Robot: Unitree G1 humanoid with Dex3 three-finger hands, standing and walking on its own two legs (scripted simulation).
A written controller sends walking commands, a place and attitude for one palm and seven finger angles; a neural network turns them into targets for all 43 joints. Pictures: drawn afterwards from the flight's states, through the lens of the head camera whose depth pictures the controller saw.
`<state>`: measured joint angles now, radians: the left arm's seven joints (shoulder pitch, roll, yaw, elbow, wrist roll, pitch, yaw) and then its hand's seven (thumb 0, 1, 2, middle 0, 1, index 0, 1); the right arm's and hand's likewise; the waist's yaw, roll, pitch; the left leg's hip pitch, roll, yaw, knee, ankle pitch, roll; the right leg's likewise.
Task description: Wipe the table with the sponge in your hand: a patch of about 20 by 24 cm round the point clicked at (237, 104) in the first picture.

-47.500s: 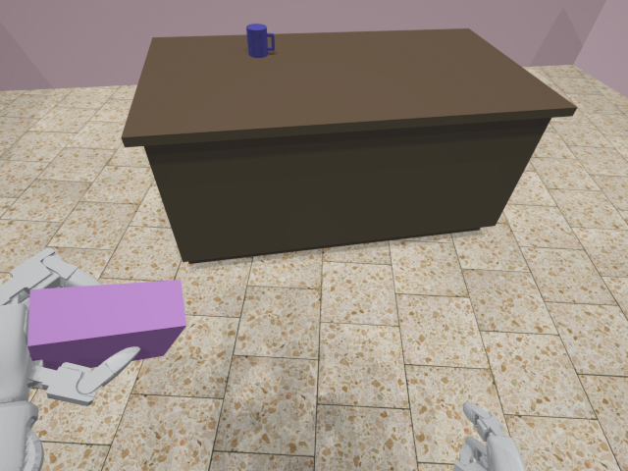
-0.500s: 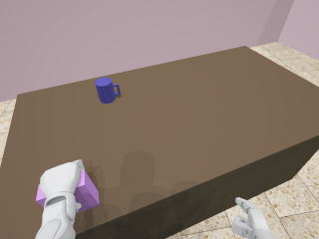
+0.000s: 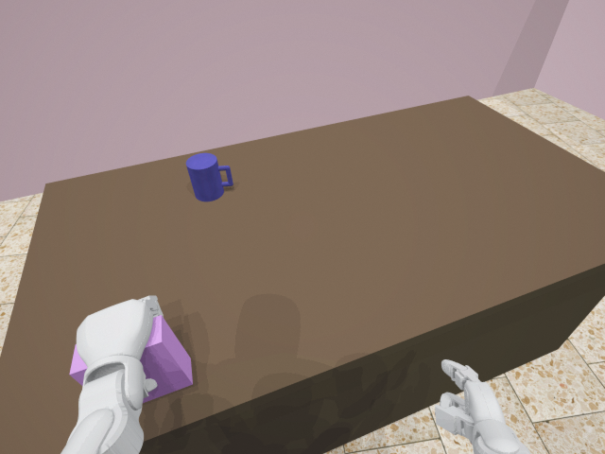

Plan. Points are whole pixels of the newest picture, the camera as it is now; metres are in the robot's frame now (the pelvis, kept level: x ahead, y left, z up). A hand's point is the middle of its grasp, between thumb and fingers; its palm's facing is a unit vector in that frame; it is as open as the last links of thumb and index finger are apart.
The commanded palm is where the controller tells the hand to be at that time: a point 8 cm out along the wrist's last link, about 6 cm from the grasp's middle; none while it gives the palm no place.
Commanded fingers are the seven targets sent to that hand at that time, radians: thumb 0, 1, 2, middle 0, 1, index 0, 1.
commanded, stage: lift the sponge slowly off the table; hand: left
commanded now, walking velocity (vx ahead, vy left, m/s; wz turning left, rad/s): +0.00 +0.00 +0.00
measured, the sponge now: (143, 372) +0.22 +0.28 -0.03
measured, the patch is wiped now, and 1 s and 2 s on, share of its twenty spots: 1.00 1.00 1.00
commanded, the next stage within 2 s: bring the sponge back beside the body in 1.16 s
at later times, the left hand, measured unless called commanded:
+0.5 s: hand (134, 338) +0.23 +0.27 +0.05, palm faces +0.01 -0.14 -0.99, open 9.2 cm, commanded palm +0.20 +0.26 +0.12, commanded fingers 0.00 0.10 1.30 -1.20 -1.60 -1.20 -1.60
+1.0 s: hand (126, 322) +0.23 +0.27 +0.09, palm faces +0.07 -0.13 -0.99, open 9.2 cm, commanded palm +0.19 +0.27 +0.16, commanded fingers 0.00 0.10 1.30 -1.20 -1.60 -1.20 -1.60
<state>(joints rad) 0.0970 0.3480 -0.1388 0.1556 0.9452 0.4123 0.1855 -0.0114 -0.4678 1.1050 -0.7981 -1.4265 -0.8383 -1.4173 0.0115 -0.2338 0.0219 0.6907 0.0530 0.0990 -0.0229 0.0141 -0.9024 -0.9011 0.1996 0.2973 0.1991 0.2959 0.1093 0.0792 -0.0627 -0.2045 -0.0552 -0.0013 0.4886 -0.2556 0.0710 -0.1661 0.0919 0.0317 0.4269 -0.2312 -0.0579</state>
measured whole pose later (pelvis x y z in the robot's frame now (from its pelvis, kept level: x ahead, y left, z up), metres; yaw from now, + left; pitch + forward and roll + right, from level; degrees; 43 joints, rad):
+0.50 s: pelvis -0.01 -0.01 +0.00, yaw +0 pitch -4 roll -1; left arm 0.08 0.39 -0.12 0.07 0.92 0.43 0.10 -0.01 -0.47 1.10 -0.80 -1.43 -0.84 -1.42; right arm 0.00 -0.25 0.03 0.70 0.05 0.09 -0.04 0.01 -0.90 -0.90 0.20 0.30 0.20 0.30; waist 0.11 0.10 -0.03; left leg -0.13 -0.05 -0.01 0.42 -0.22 0.06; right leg -0.10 0.10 0.03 0.37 -0.20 -0.07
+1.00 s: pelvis -0.01 -0.01 +0.01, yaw +0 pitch -5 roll -1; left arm 0.05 0.42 -0.12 -0.03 0.91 0.47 0.04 -0.01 -0.47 1.10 -0.80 -1.42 -0.84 -1.42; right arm -0.04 -0.25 0.05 0.70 0.05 0.10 -0.04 0.01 -0.90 -0.90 0.20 0.30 0.20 0.30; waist 0.12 0.10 -0.02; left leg -0.10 -0.05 -0.01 0.39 -0.20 0.06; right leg -0.07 0.10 0.04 0.34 -0.18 -0.07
